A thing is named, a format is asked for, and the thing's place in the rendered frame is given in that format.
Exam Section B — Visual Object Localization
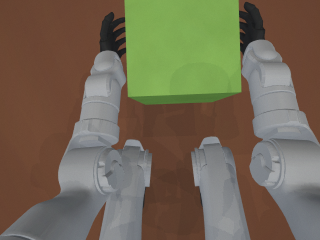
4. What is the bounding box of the left robot forearm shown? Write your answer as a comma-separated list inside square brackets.
[58, 50, 127, 181]

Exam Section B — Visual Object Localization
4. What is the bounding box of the robot right upper arm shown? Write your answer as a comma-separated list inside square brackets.
[249, 138, 320, 240]

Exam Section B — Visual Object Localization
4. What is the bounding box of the robot right hand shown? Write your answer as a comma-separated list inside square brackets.
[239, 2, 265, 56]

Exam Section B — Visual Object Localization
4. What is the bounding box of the left robot thigh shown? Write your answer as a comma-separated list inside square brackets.
[99, 145, 152, 240]

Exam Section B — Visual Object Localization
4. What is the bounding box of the carton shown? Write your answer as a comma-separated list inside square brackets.
[124, 0, 242, 105]

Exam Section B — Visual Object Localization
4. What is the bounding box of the robot left upper arm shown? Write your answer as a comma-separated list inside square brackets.
[0, 145, 125, 240]

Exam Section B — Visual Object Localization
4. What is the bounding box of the right robot forearm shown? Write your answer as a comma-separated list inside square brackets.
[241, 39, 320, 147]

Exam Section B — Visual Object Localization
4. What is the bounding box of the robot left hand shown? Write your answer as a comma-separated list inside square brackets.
[99, 12, 127, 58]

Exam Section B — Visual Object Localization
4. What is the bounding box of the robot right shin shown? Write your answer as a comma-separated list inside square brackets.
[199, 136, 237, 192]

